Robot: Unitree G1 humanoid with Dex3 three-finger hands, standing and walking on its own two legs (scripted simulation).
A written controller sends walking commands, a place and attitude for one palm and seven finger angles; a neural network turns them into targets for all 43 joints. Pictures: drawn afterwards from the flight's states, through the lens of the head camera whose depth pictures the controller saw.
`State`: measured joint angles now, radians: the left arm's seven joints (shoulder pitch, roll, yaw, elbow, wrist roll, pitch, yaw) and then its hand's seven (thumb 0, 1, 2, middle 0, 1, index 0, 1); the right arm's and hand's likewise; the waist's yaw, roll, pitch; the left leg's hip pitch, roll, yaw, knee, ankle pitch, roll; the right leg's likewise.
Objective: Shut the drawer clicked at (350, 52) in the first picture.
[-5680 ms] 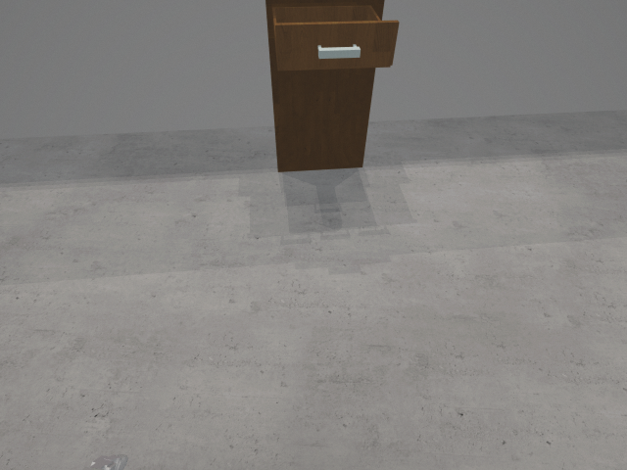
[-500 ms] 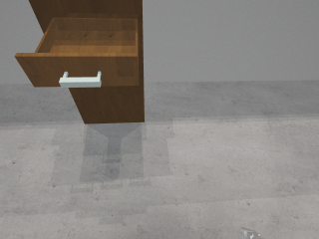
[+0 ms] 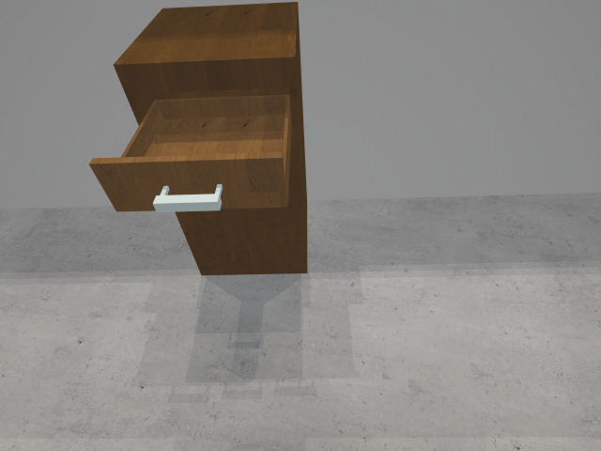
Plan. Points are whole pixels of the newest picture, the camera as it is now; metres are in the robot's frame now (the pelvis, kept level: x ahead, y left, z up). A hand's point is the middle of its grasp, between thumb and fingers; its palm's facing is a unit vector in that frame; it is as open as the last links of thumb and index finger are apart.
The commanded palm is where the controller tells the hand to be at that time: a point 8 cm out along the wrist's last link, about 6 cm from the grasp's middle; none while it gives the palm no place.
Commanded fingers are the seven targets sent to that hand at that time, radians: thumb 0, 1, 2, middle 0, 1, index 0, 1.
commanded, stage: take the last steps up to it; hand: left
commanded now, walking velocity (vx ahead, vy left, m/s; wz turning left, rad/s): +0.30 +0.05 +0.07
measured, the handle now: (190, 196) +0.61 +0.28 -0.03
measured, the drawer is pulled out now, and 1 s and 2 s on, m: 0.30 0.30 0.30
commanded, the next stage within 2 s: come to a stop and stand still in 0.76 s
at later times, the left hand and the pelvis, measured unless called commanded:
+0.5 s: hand out of the picture +0.15 +0.27 -0.18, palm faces +0.04 -0.98 -0.18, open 7.4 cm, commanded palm none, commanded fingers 0.00 0.90 0.90 -0.20 -0.30 -0.20 -0.30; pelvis +0.14 +0.08 +0.00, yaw -1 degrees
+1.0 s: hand (220, 319) +0.39 +0.20 -0.17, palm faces +0.00 -0.97 -0.23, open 7.1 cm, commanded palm none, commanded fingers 0.00 0.90 0.90 -0.20 -0.30 -0.20 -0.30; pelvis +0.29 +0.02 -0.01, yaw -1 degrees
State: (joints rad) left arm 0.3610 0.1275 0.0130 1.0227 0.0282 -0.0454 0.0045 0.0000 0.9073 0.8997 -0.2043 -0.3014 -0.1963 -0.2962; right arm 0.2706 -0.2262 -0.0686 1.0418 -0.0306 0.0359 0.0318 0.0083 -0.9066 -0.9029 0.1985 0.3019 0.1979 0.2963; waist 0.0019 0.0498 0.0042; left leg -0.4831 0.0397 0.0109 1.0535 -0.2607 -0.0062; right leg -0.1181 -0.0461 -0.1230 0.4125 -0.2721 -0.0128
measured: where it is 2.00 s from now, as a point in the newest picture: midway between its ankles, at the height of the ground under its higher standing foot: outside the picture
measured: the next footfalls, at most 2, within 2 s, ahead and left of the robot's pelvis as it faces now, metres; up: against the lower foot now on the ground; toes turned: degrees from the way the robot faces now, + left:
left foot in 0.26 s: +0.17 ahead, +0.17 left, +0.00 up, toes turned +9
right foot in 0.82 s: +0.38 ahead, -0.07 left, +0.00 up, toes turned -10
